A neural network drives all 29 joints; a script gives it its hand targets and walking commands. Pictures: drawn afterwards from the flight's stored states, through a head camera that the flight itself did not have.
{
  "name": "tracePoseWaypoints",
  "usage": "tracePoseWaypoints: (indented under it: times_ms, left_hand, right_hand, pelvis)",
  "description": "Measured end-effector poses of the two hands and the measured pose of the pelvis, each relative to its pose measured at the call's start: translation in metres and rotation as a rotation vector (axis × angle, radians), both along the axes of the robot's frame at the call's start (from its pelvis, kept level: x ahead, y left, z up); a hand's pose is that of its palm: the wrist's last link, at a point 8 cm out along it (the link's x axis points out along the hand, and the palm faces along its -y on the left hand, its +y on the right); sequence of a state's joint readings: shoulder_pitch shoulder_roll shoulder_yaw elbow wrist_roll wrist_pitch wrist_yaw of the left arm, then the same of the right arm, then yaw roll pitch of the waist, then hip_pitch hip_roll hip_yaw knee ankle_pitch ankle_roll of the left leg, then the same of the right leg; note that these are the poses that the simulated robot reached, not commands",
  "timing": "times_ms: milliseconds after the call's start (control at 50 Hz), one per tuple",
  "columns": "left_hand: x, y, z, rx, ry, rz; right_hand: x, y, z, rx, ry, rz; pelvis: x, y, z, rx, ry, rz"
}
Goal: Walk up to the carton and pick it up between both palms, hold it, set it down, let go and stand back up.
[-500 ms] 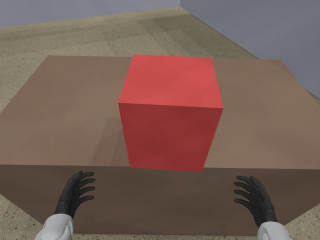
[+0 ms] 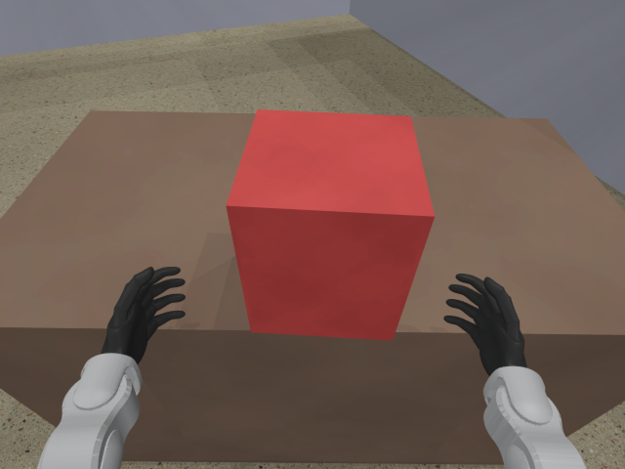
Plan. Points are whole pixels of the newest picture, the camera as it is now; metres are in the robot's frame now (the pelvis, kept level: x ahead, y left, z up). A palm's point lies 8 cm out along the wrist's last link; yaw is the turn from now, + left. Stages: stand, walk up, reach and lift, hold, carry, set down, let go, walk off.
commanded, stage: reach and lift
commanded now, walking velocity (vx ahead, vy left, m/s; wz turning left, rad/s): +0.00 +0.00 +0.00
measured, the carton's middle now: (327, 229) +0.43 +0.01 +0.09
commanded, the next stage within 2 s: none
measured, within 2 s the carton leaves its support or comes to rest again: neither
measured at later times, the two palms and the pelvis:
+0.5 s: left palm (134, 258) +0.32 +0.23 +0.15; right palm (503, 273) +0.33 -0.19 +0.14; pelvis -0.01 +0.00 +0.00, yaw -1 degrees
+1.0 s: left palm (140, 181) +0.39 +0.23 +0.20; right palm (500, 199) +0.39 -0.18 +0.19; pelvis -0.01 +0.00 +0.00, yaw +1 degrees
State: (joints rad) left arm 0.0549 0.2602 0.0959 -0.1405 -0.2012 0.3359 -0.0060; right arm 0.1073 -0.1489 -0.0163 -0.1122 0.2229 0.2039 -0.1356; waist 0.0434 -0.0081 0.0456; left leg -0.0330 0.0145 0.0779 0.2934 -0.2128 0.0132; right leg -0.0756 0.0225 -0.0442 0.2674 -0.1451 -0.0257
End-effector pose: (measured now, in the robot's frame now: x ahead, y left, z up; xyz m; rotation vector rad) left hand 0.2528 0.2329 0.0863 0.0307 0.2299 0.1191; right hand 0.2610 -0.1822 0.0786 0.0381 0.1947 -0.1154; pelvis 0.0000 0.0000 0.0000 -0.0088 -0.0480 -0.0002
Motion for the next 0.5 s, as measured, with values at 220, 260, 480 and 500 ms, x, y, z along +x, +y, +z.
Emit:
tracePoseWaypoints:
  times_ms: [220,260,480,500]
  left_hand:
    - [0.03,0.0,0.026,-0.006,-0.01,-0.007]
    - [0.035,0.0,0.032,-0.005,-0.012,-0.005]
    - [0.064,-0.001,0.058,-0.015,-0.006,0.008]
    - [0.067,-0.001,0.06,-0.016,-0.007,0.008]
  right_hand:
    - [0.03,-0.001,0.024,0.004,-0.032,0.012]
    - [0.035,-0.001,0.029,0.005,-0.036,0.016]
    - [0.062,-0.003,0.056,0.002,-0.039,0.034]
    - [0.064,-0.003,0.058,0.002,-0.038,0.035]
  pelvis:
    - [0.002,0.004,0.0,-0.004,0.001,-0.006]
    - [0.001,0.004,0.0,-0.005,0.001,-0.007]
    - [-0.006,0.003,-0.001,-0.003,0.011,-0.012]
    - [-0.007,0.002,-0.001,-0.003,0.014,-0.012]
